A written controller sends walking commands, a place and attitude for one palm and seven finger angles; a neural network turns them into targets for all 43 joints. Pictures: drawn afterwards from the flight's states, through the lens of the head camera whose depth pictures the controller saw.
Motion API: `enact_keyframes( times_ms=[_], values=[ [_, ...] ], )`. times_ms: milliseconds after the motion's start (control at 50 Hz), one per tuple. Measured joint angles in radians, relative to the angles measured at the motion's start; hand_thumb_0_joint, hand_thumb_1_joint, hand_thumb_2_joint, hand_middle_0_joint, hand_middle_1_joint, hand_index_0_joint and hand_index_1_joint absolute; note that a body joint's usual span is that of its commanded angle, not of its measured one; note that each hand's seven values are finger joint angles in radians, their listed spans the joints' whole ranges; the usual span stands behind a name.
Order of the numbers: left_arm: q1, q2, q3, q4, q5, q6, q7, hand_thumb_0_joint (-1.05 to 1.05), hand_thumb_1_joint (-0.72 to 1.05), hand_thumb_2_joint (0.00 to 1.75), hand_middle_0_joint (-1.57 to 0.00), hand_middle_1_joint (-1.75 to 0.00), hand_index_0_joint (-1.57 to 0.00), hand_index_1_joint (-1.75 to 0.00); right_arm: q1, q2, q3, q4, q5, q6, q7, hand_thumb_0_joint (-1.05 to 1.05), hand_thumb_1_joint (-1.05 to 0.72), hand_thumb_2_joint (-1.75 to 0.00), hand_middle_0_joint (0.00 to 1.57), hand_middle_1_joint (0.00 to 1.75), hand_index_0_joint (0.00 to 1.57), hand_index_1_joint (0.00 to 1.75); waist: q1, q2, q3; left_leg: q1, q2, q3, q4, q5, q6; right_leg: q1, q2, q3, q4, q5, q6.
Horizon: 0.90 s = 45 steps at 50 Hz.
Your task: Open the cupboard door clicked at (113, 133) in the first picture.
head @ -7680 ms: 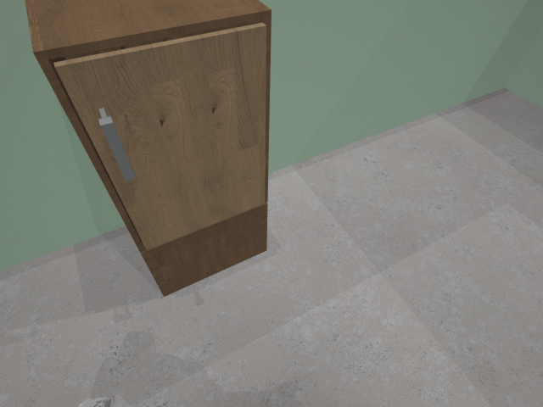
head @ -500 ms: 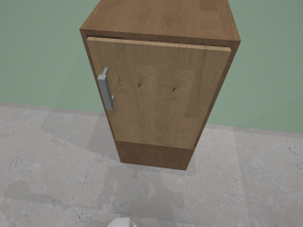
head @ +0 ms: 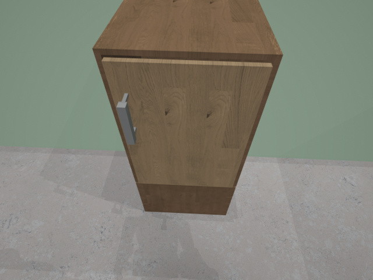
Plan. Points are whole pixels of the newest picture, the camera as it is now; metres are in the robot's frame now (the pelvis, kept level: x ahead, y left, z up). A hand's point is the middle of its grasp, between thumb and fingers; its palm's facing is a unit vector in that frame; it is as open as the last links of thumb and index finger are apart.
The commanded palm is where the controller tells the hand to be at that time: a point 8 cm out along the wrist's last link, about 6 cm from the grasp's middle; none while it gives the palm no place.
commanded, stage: come to a stop and stand still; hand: left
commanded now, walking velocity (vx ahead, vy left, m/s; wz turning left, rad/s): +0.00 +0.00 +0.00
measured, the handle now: (128, 119) +0.53 +0.19 +0.01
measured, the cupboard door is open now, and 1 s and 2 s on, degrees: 0 0 0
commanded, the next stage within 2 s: look again from close up in 0.28 s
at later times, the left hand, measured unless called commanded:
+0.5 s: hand out of the picture +0.02 +0.18 -0.17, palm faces -0.01 -0.97 -0.23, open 7.3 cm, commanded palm none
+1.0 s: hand out of the picture +0.04 +0.19 -0.17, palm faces +0.06 -0.98 -0.21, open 7.4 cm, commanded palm +0.11 +0.24 -0.07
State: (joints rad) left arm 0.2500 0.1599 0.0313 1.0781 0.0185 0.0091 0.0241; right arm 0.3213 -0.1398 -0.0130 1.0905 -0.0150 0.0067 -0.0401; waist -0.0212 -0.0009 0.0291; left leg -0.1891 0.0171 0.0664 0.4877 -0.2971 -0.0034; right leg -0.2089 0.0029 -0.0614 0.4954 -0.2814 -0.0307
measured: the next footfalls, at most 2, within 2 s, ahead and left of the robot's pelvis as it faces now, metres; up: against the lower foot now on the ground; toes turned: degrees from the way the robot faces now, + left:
none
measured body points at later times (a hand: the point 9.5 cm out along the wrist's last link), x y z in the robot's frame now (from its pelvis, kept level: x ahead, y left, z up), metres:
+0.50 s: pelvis +0.00 +0.00 +0.00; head +0.01 -0.01 +0.45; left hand +0.02 +0.23 -0.15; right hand -0.01 -0.21 -0.16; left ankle -0.03 +0.12 -0.74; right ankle -0.02 -0.09 -0.74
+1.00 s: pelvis +0.01 +0.01 +0.00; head +0.03 +0.01 +0.45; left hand +0.04 +0.24 -0.15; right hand +0.04 -0.22 -0.16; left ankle -0.02 +0.12 -0.74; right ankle -0.01 -0.09 -0.74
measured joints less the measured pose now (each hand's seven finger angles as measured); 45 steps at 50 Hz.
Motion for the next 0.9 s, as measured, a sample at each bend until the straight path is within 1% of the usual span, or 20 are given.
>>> enact_keyframes(
  times_ms=[40, 80, 100, 140, 200, 300, 420, 620, 900],
  values=[
    [-0.001, -0.002, -0.006, 0.002, -0.003, -0.010, 0.005, 0.01, 0.93, 0.89, -0.20, -0.30, -0.20, -0.30, 0.007, 0.002, 0.001, 0.018, 0.003, 0.007, 0.001, 0.01, -0.91, -0.90, 0.20, 0.30, 0.20, 0.30, -0.007, 0.012, -0.001, 0.005, 0.007, -0.008, -0.006, 0.006, -0.010, 0.007, 0.007, -0.009, -0.004, -0.005, -0.011],
    [0.003, -0.008, -0.016, -0.008, -0.001, -0.023, 0.024, 0.01, 0.93, 0.89, -0.20, -0.30, -0.20, -0.30, 0.005, -0.003, 0.002, 0.013, 0.004, 0.015, 0.010, 0.01, -0.91, -0.90, 0.20, 0.30, 0.20, 0.30, -0.004, 0.027, 0.000, -0.022, 0.022, -0.009, 0.046, -0.025, -0.007, -0.003, 0.022, -0.007, -0.001, -0.002, -0.015],
    [0.008, -0.013, -0.021, -0.015, -0.001, -0.027, 0.027, 0.01, 0.93, 0.89, -0.20, -0.30, -0.20, -0.30, 0.004, -0.008, 0.001, 0.002, 0.004, 0.016, 0.013, 0.01, -0.91, -0.90, 0.20, 0.30, 0.20, 0.30, -0.006, 0.039, 0.001, -0.037, 0.029, -0.016, 0.072, -0.045, -0.004, -0.010, 0.030, -0.008, 0.004, -0.001, -0.017],
    [0.013, -0.017, -0.030, -0.023, 0.000, -0.029, 0.028, 0.01, 0.93, 0.89, -0.20, -0.30, -0.20, -0.30, 0.000, -0.016, -0.001, -0.016, 0.002, 0.011, 0.019, 0.01, -0.91, -0.90, 0.20, 0.30, 0.20, 0.30, -0.017, 0.058, 0.004, -0.050, 0.038, -0.025, 0.086, -0.035, -0.003, -0.021, 0.042, -0.012, 0.020, -0.005, -0.021],
    [0.016, -0.013, -0.033, -0.022, -0.004, -0.026, 0.026, 0.01, 0.93, 0.89, -0.20, -0.30, -0.20, -0.30, 0.003, -0.012, 0.005, -0.032, -0.003, -0.001, 0.025, 0.01, -0.91, -0.90, 0.19, 0.30, 0.19, 0.30, -0.023, 0.052, -0.004, -0.044, 0.028, -0.019, 0.085, -0.033, -0.005, -0.025, 0.032, -0.005, 0.038, -0.015, -0.019],
    [0.016, -0.010, -0.036, -0.029, -0.006, -0.023, 0.019, 0.01, 0.92, 0.89, -0.20, -0.30, -0.20, -0.30, 0.011, -0.005, 0.022, -0.036, -0.007, -0.009, 0.025, 0.01, -0.91, -0.90, 0.19, 0.30, 0.19, 0.30, -0.010, 0.051, -0.024, -0.020, 0.012, -0.010, 0.043, -0.015, 0.002, -0.015, 0.018, 0.003, 0.025, -0.009, -0.010],
    [0.019, -0.004, -0.040, -0.026, -0.008, -0.027, 0.016, 0.01, 0.92, 0.89, -0.20, -0.30, -0.20, -0.30, 0.004, -0.007, 0.033, -0.020, -0.005, -0.014, 0.025, 0.02, -0.92, -0.90, 0.19, 0.30, 0.20, 0.30, 0.004, 0.037, -0.018, 0.004, -0.001, -0.002, -0.004, 0.006, 0.007, -0.005, 0.006, 0.011, 0.007, -0.002, -0.005],
    [0.032, -0.003, -0.044, 0.008, -0.007, -0.026, 0.011, 0.01, 0.92, 0.89, -0.20, -0.30, -0.20, -0.30, -0.025, -0.015, 0.034, 0.006, 0.000, -0.025, 0.018, 0.01, -0.91, -0.90, 0.19, 0.30, 0.20, 0.30, 0.017, 0.008, -0.003, 0.028, -0.006, 0.001, -0.029, 0.006, 0.009, 0.014, 0.002, 0.015, -0.009, -0.005, 0.000],
    [0.020, 0.000, -0.043, 0.027, -0.004, -0.025, 0.010, 0.01, 0.91, 0.89, -0.20, -0.30, -0.20, -0.30, -0.074, -0.027, 0.030, 0.023, 0.002, -0.030, 0.010, 0.01, -0.91, -0.90, 0.19, 0.30, 0.20, 0.30, 0.027, -0.001, 0.004, 0.049, -0.012, 0.003, -0.040, -0.006, 0.014, 0.033, -0.002, 0.017, -0.017, -0.017, 0.007]
  ],
)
